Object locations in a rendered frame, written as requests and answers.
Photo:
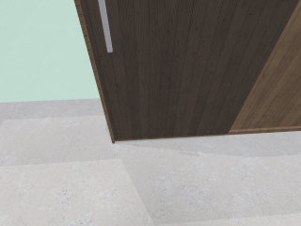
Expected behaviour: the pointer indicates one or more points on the handle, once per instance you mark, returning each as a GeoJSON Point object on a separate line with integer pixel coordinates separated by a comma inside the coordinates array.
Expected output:
{"type": "Point", "coordinates": [105, 23]}

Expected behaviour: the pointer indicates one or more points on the wardrobe door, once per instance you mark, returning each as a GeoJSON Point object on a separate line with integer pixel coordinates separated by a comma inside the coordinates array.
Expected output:
{"type": "Point", "coordinates": [275, 99]}
{"type": "Point", "coordinates": [181, 68]}

